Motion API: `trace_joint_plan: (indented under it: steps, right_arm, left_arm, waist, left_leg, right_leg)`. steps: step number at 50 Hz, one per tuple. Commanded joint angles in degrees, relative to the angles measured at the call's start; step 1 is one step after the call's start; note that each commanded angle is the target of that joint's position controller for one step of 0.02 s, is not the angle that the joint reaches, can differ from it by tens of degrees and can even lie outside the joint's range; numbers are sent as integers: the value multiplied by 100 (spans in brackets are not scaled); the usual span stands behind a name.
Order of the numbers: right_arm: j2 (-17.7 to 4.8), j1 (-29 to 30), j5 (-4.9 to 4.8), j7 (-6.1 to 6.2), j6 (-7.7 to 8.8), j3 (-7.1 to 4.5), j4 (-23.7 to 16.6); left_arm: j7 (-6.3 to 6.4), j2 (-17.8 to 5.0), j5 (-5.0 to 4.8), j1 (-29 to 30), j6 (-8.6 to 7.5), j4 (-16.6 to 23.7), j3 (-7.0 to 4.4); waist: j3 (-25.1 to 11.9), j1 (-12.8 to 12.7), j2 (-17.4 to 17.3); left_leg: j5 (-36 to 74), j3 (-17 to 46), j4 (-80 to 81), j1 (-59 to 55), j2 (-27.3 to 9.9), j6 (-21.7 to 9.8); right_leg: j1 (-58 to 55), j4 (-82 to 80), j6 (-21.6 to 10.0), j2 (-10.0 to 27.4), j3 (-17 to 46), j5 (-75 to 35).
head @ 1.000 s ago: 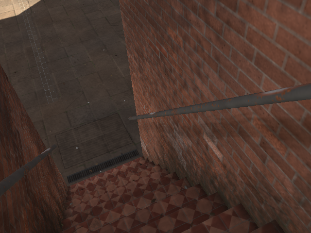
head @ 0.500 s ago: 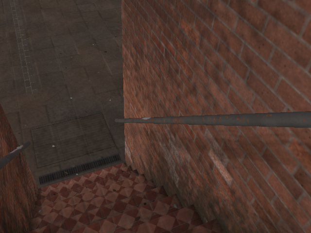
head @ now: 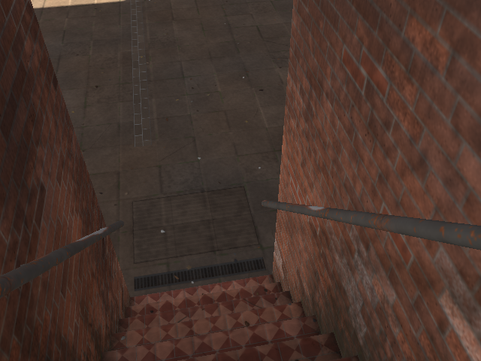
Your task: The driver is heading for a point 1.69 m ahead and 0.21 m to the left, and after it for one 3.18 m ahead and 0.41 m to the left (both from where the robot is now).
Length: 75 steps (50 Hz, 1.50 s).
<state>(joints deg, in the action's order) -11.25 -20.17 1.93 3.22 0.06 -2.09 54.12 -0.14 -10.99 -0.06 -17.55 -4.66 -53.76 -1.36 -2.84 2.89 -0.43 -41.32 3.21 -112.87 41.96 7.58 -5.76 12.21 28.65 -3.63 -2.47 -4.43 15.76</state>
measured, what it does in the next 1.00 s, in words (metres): goes down: left foot 0.23 m lower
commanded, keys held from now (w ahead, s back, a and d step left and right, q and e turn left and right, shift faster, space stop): q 0.22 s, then w+q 0.28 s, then w+e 0.50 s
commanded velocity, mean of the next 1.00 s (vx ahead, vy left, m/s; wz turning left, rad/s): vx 0.33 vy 0.00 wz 0.24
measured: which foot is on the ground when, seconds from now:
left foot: up 0.00-0.32, down 0.34-1.00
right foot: down 0.00-0.34, up 0.36-1.00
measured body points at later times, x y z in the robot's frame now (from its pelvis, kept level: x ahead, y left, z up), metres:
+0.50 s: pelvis +0.16 +0.05 -0.25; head +0.14 +0.09 +0.20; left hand +0.17 +0.30 -0.40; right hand +0.28 -0.18 -0.37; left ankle +0.19 +0.10 -0.97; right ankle +0.22 -0.10 -0.73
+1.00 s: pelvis +0.37 +0.06 -0.39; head +0.36 +0.07 +0.06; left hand +0.46 +0.33 -0.52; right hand +0.38 -0.19 -0.53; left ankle +0.21 +0.10 -0.93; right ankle +0.47 -0.02 -1.12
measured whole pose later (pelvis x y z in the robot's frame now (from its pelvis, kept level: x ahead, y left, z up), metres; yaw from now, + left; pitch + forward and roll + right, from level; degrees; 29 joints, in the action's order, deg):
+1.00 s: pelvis +0.37 +0.06 -0.39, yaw +10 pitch -1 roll +3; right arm -11.1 -25.3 2.4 2.4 3.3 0.2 54.5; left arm -0.7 -15.4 1.5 -12.3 -0.8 -48.1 -2.6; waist -1.4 5.0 4.9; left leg -52.2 -6.5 -89.3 21.0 6.3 -7.3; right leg 23.6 34.2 -4.8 -1.6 5.1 -23.3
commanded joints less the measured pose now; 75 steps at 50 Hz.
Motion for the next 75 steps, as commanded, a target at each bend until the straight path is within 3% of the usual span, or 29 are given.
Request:
trace_joint_plan:
  steps: [1,3,7,12,14,15,16,17,18,19,21,23,27,34,48,49,51,53,54,56,57,58,62,64,69,71,72,74,75]
  right_arm:
    - [-577,605,120,-57,-92,-134,-835]
    - [-176,-528,73,-158,-124,-127,-316]
    - [-149,527,134,-210,-79,-54,-871]
    - [-238,1575,-209,-349,204,12,-1286]
    - [-605,1063,-154,-348,92,-103,-1280]
    - [-763,1011,-426,-417,99,-158,-1226]
    - [-797,96,-184,-393,111,-261,-827]
    - [-1078,-652,-241,-429,123,-365,-511]
    - [-1245,-1164,-159,-498,69,-344,-424]
    - [-1521,-973,-345,-564,-49,-353,-549]
    - [-1798,-981,-396,-288,-213,-457,-669]
    - [-965,-571,-169,-195,-262,-129,-680]
    - [-198,-80,-330,93,-38,445,-697]
    - [-653,-1004,-324,-19,239,147,-262]
    - [-561,-1172,71,-99,335,115,-1]
    - [-679,-399,98,-46,352,116,-132]
    - [-803,-571,141,-74,177,2,-34]
    - [-485,-578,108,-184,226,106,-648]
    - [-866,-441,154,-226,278,58,-612]
    - [-439,117,143,-146,319,92,-781]
    - [-276,17,205,-108,332,139,-784]
    - [-308,686,142,-41,231,194,-1052]
    - [-643,220,159,-150,226,-89,-382]
    - [-276,728,120,-278,248,87,-589]
    - [-509,873,54,-253,554,70,-893]
    - [-681,-171,-337,-231,686,-87,-698]
    - [-955,-1232,-398,-223,577,-229,-312]
    - [-1272,-2064,-161,-263,412,-238,-116]
    - [-1087,-2257,-209,-436,349,-127,-102]
  left_arm:
    - [237,-246,-182,-384,-45,91,85]
    - [213,-527,-47,-249,-58,245,123]
    - [383,-431,-346,-567,-236,156,135]
    - [408,-633,104,-1345,-44,11,117]
    - [320,-1039,158,-843,159,269,19]
    - [375,-1087,412,-1225,478,301,-79]
    - [324,-1150,207,-1259,471,147,-93]
    - [405,-1042,398,-1224,513,269,-137]
    - [337,-499,324,-1090,472,338,-44]
    - [243,-355,223,-1176,510,773,50]
    - [231,-632,452,132,405,1428,83]
    - [299,-865,424,552,536,1238,30]
    - [123,58,183,-37,771,859,249]
    - [59,-746,331,862,568,1073,-197]
    - [-53,-608,293,1251,292,1102,-131]
    - [-65,-564,131,67,326,806,-133]
    - [-104,-811,-2,-1500,425,47,-221]
    - [-240,-1153,-191,-1903,521,35,-219]
    - [-194,-1083,-281,-1975,490,29,-204]
    - [-4,-972,-48,-1922,296,-72,-93]
    - [77,-1373,-7,-1822,185,-34,-212]
    - [219,-863,9,-1314,141,160,-38]
    - [287,-624,-280,-979,109,154,17]
    - [320,-458,-268,-428,108,312,58]
    - [217,-418,80,-507,127,199,38]
    - [272,-570,251,-509,350,47,-8]
    - [171,-607,184,-493,394,-17,-30]
    - [163,-278,-67,-1346,407,15,-58]
    - [239,-291,-70,-1481,385,57,37]
  waist:
    - [1186,149,250]
    - [328,538,481]
    - [336,220,313]
    - [1026,-910,596]
    - [505,-585,1004]
    - [679,-766,614]
    - [494,-440,196]
    - [246,-179,28]
    - [-60,9,-866]
    - [-936,-244,-1194]
    - [-1133,195,-823]
    - [389,-146,-430]
    - [530,-732,-535]
    - [1347,-118,-646]
    - [796,557,-406]
    - [302,-126,-1086]
    - [452,-771,503]
    - [-254,-369,1527]
    - [-456,-680,750]
    - [-65,-476,290]
    - [-250,-280,1178]
    - [213,-125,563]
    - [217,134,493]
    - [169,81,146]
    - [789,-665,869]
    - [787,-362,822]
    - [473,-53,670]
    - [-364,-363,-1496]
    - [-669,-253,-1597]
  left_leg:
    - [3123,589,3126,1463,-535,652]
    - [5053,-478,3606,-1438,-217,585]
    - [8080,-248,5701,-1101,-296,482]
    - [8283,-502,8970,-1402,-739,539]
    - [7212,-338,8510,-1848,-1032,170]
    - [4908,137,10462,-1281,-1245,-16]
    - [5856,-1048,9016,-3136,-646,-81]
    - [4643,622,9863,-4201,-1213,-509]
    - [8842,236,7331,-5687,-1688,-428]
    - [9596,1108,6331,-6644,-2098,-742]
    - [3229,3847,8797,-5729,-3049,-1945]
    - [1011,3322,8968,-3771,-2419,-1308]
    - [1507,2247,8655,-750,-1349,-573]
    - [308,2512,7847,-2086,-1504,-382]
    - [4482,1115,4451,-2367,-1440,-422]
    - [5105,1500,3855,-2190,-1671,-491]
    - [3765,42,537,-879,-732,-369]
    - [-907,-846,-1592,3354,-451,4]
    - [-196,-384,-618,3709,-756,39]
    - [1569,109,649,3477,-936,214]
    - [1807,220,1137,3195,-952,533]
    - [3196,180,2655,2451,-925,1060]
    - [6691,-190,4789,-392,-729,751]
    - [8196,-482,6197,-2085,-399,656]
    - [7576,-79,8143,-2184,-463,545]
    - [7428,251,10103,-3007,-1082,404]
    - [7517,-97,9887,-4188,-1182,450]
    - [10638,953,7327,-7627,-2701,-410]
    - [10194,999,6654,-8007,-2917,-620]
  right_leg:
    - [1029,184,-997,2088,810,-4486]
    - [2473,776,-502,1556,222,-5408]
    - [1979,2014,58,1124,-80,-485]
    - [944,3110,-406,1472,103,-393]
    - [924,4034,-533,1929,692,-1191]
    - [-88,4197,-756,1844,791,-510]
    - [1016,5427,-771,1773,371,-1875]
    - [1914,7129,-718,1338,609,-654]
    - [4047,9993,-357,324,-697,3579]
    - [5502,10699,-97,452,-307,3885]
    - [6401,9418,299,445,764,2751]
    - [6393,7990,541,588,829,893]
    - [3848,6216,1327,273,731,-1855]
    - [5032,4358,828,-431,1976,-3018]
    - [2133,1168,-115,18,720,-3913]
    - [1383,590,-339,402,964,-3659]
    - [-1251,-2517,-755,769,1179,-3472]
    - [-4360,1718,-1013,1586,1917,-8419]
    - [-4162,1402,-1171,1631,2122,-6492]
    - [-2170,1160,-1365,1516,2605,-3508]
    - [-1519,905,-1933,1966,3738,-3241]
    - [233,547,-1964,1764,3779,-2413]
    - [1952,1422,-1061,290,2664,-2065]
    - [2950,1836,-796,-240,2335,248]
    - [1709,3473,-871,-389,2675,-763]
    - [1338,4808,-1116,-482,2684,-1569]
    - [1680,5774,-1044,-412,2490,-2209]
    - [4905,9764,-506,-1181,1059,4470]
    - [6149,10484,-585,-800,945,4503]
Keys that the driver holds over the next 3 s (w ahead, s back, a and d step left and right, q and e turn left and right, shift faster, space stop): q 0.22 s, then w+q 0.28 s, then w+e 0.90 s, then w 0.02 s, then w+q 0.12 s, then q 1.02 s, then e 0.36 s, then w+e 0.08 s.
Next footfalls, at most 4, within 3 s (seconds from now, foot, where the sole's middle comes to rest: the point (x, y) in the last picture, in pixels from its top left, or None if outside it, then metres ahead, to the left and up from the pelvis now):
0.34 left None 0.23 0.11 -1.00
1.02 right None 0.47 -0.02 -1.23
1.46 left None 0.66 0.16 -1.46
1.96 right None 0.93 -0.07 -1.69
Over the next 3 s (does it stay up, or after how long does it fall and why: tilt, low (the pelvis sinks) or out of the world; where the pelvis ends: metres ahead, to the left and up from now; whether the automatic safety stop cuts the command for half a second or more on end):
stays up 0.73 0.03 -0.79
